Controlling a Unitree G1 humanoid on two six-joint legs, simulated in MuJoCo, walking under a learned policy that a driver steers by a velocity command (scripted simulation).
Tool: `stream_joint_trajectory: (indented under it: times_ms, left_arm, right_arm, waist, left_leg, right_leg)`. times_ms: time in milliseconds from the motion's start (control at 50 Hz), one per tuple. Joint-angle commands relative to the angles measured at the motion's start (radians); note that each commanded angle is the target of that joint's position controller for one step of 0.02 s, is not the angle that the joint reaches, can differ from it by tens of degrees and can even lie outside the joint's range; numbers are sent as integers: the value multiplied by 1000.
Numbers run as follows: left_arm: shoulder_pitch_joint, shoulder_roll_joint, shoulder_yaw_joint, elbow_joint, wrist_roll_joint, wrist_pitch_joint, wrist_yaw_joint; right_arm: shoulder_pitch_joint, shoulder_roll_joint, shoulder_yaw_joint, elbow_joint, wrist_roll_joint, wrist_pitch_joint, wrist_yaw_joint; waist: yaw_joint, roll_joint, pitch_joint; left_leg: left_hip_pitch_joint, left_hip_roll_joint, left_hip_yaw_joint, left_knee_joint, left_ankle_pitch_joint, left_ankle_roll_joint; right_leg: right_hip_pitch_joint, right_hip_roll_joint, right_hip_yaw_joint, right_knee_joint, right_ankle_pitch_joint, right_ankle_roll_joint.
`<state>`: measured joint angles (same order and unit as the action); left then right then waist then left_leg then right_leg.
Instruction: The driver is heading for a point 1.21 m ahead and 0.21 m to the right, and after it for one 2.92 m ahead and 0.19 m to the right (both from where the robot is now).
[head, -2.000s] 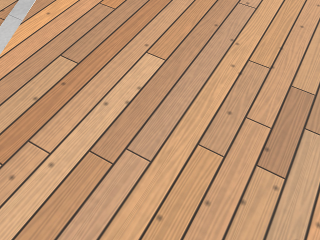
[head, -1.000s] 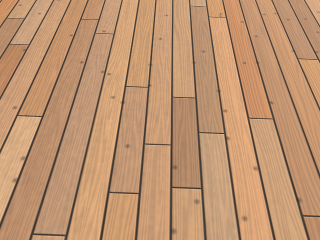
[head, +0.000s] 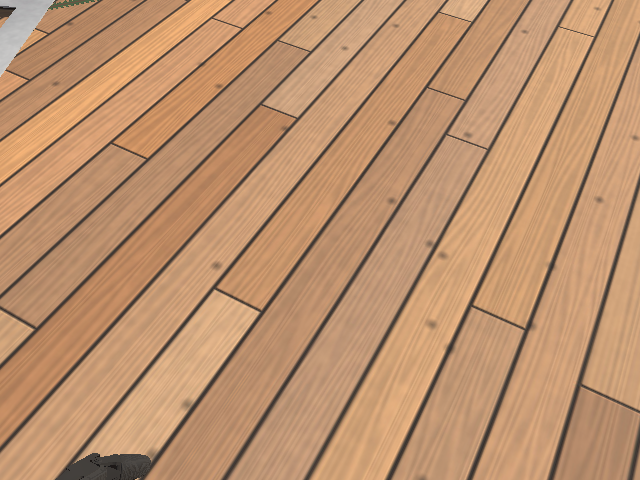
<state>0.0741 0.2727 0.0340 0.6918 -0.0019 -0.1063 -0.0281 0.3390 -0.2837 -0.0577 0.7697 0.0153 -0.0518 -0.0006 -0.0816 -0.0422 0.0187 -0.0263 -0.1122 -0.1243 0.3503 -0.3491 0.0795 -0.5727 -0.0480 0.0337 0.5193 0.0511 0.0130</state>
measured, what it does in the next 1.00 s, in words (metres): walks ahead: right foot, then left foot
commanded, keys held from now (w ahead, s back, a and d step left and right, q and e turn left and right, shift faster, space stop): w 0.54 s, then w+e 0.46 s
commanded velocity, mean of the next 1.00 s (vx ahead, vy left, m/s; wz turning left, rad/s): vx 0.50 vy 0.00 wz -0.11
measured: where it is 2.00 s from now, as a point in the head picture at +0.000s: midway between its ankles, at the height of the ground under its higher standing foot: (363, 229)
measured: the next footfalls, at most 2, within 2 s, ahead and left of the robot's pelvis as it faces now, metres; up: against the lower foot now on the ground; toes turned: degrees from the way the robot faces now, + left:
right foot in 0.06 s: +0.21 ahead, -0.13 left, +0.00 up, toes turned +1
left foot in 0.58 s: +0.50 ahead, +0.12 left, +0.00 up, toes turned +2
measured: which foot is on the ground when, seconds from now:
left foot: down 0.00-0.08, up 0.10-0.56, down 0.58-1.00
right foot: up 0.00-0.04, down 0.06-0.58, up 0.60-1.00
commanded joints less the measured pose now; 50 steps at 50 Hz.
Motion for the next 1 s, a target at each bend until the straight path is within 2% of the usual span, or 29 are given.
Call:
stream_joint_trajectory:
  times_ms: [20, 40, 60, 80, 100, 120, 140, 160, 180, 200, 260, 360, 420, 480, 520, 540, 560, 580, 600, 620, 640, 660, 680, 700, 740, 800, 900, 960, 1000]
  left_arm:
    - [-51, 128, 39, -88, -3, -26, -6]
    - [55, 152, 55, -59, -1, -28, -1]
    - [209, 195, 69, -32, 10, -29, 4]
    - [347, 279, 92, -13, 23, -25, 8]
    - [400, 231, 84, 26, -2, -16, -1]
    - [348, 164, 62, 16, -18, -10, 1]
    - [277, 139, 52, 3, -9, 0, 7]
    - [224, 124, 43, 2, 2, 5, 5]
    - [193, 104, 35, -1, 10, 2, 5]
    - [179, 100, 33, -1, 14, 0, 4]
    - [184, 125, 39, 20, 0, -9, 5]
    - [233, 162, 49, 57, -11, 6, 18]
    - [300, 176, 52, 92, -19, 16, 20]
    - [327, 185, 57, 118, -23, 34, 25]
    - [320, 199, 63, 127, -23, 45, 31]
    - [302, 209, 65, 126, -23, 50, 34]
    - [299, 194, 58, 126, -22, 54, 35]
    - [293, 150, 37, 104, -5, 52, 36]
    - [419, 29, 0, 80, -1, 33, 30]
    - [390, 104, 15, 103, -22, 16, 26]
    - [298, 173, 37, 76, -47, 9, 22]
    - [239, 167, 37, 62, -45, 9, 24]
    - [211, 154, 40, 57, -31, 16, 26]
    - [231, 143, 45, 65, -26, 31, 28]
    - [273, 97, 40, 80, -28, 58, 29]
    - [225, 80, 41, 56, -22, 74, 34]
    - [81, 48, 28, 10, -18, 61, 5]
    - [-16, 39, 22, -38, -18, 60, -13]
    - [-53, 47, 23, -69, -18, 62, -25]
  right_arm:
    - [37, -170, -46, -25, 0, 6, -10]
    - [14, -163, -42, -30, -1, 9, -10]
    - [-1, -134, -27, -46, -10, 9, -8]
    - [104, -65, -5, -61, -12, -5, -7]
    - [136, -60, 4, -52, 3, -17, -4]
    - [44, -148, -16, -66, 18, -24, 0]
    - [-49, -153, -16, -91, 21, -28, 3]
    - [-100, -138, -15, -105, 6, -31, 5]
    - [-98, -130, -20, -103, -6, -28, 5]
    - [-72, -111, -18, -95, -5, -23, 6]
    - [-67, -71, -8, -92, -10, -10, 3]
    - [-235, -36, 9, -132, -12, -25, 11]
    - [-328, -37, 10, -157, -2, -34, 24]
    - [-379, -54, 5, -184, 2, -41, 40]
    - [-352, -75, -3, -182, 0, -45, 46]
    - [-291, -95, -13, -168, -3, -46, 44]
    - [-162, -133, -35, -131, -7, -46, 37]
    - [17, -195, -57, -97, -19, -45, 25]
    - [95, -291, -77, -81, -31, -38, 19]
    - [118, -199, -57, -78, -17, -32, 19]
    - [54, -157, -40, -77, -14, -32, 16]
    - [-11, -129, -31, -80, -15, -32, 14]
    - [-68, -98, -21, -77, -20, -36, 17]
    - [-104, -74, -15, -76, -26, -45, 19]
    - [-131, -73, -20, -61, -29, -62, 22]
    - [-130, -97, -32, -30, -34, -73, 14]
    - [-103, -132, -39, 2, -27, -61, -4]
    - [-45, -157, -48, 31, -15, -43, -9]
    - [-24, -169, -54, 46, -5, -24, -11]
  waist:
    - [33, 147, 3]
    - [95, 140, -63]
    - [168, 113, -200]
    - [168, -81, -369]
    - [171, -257, -418]
    - [189, -128, -262]
    - [176, -46, -144]
    - [147, 7, -47]
    - [117, -3, -21]
    - [95, -28, -17]
    - [76, -41, -12]
    - [129, -19, 14]
    - [167, -18, 31]
    - [165, -26, 46]
    - [135, -37, 26]
    - [94, -46, -13]
    - [26, -29, -95]
    - [-50, 26, -239]
    - [-5, 279, -386]
    - [-45, 267, -429]
    - [-42, 198, -248]
    - [-12, 144, -158]
    - [18, 123, -84]
    - [54, 147, -56]
    - [87, 147, -37]
    - [94, 110, 3]
    - [45, 84, 41]
    - [6, 68, 73]
    - [2, 73, 81]
  left_leg:
    - [53, 314, -173, 28, 584, 114]
    - [43, 271, -136, 142, 748, 93]
    - [-64, 221, -91, 349, 720, 61]
    - [-399, 78, -11, 713, 375, -13]
    - [-630, 5, -21, 917, -212, -47]
    - [-737, 73, -55, 988, -180, -42]
    - [-751, 126, -7, 969, -93, -38]
    - [-735, 163, 21, 896, -28, -41]
    - [-687, 197, 22, 829, 20, -45]
    - [-637, 210, 29, 796, 44, -52]
    - [-623, 225, 60, 687, 96, -82]
    - [-589, 208, 97, 350, 377, -100]
    - [-565, 182, 110, 241, 447, -93]
    - [-589, 171, 100, 178, 378, -61]
    - [-535, 155, 110, 151, 303, -34]
    - [-437, 129, 135, 132, 280, -14]
    - [-234, 110, 152, 108, 299, 15]
    - [73, 238, 27, 161, 341, 72]
    - [451, 502, -418, 115, 213, 226]
    - [442, 530, -588, 2, 64, 246]
    - [308, 495, -427, -25, 43, 192]
    - [168, 451, -296, -51, 88, 157]
    - [45, 411, -208, -92, 146, 138]
    - [-40, 379, -132, -131, 195, 122]
    - [-128, 366, -41, -188, 273, 125]
    - [-138, 365, 73, -223, 383, 127]
    - [-89, 336, 230, -238, 429, 91]
    - [16, 373, 261, -216, 456, 86]
    - [98, 396, 278, -173, 526, 74]
  right_leg:
    - [46, 25, -20, -39, -123, -53]
    - [201, 52, -49, -74, -99, -84]
    - [469, -32, 23, -28, -41, -143]
    - [867, -250, 376, -19, -113, -282]
    - [984, -357, 705, -171, -320, -353]
    - [885, -330, 644, -210, -479, -305]
    - [743, -290, 506, -231, -460, -267]
    - [599, -245, 411, -269, -363, -255]
    - [519, -212, 349, -293, -274, -243]
    - [470, -186, 304, -317, -214, -239]
    - [416, -165, 197, -364, -59, -259]
    - [422, -115, 60, -385, 18, -221]
    - [472, -138, 59, -371, -8, -214]
    - [577, -187, 80, -323, 31, -199]
    - [627, -205, 84, -264, 135, -180]
    - [631, -192, 67, -189, 282, -166]
    - [583, -146, 40, -33, 383, -142]
    - [402, -95, 12, 226, 212, -107]
    - [-9, 77, -32, 613, -392, -33]
    - [-130, 76, 101, 752, -634, -31]
    - [-203, 25, 103, 789, -571, -38]
    - [-186, -25, 74, 750, -481, -37]
    - [-156, -51, 65, 693, -420, -30]
    - [-97, -78, 73, 656, -369, -26]
    - [-32, -87, 69, 635, -321, -12]
    - [-95, -90, 87, 555, -213, 6]
    - [-81, -71, 15, 261, 24, -6]
    - [-119, -62, -23, 162, 9, -29]
    - [-143, -50, -48, 125, -57, -52]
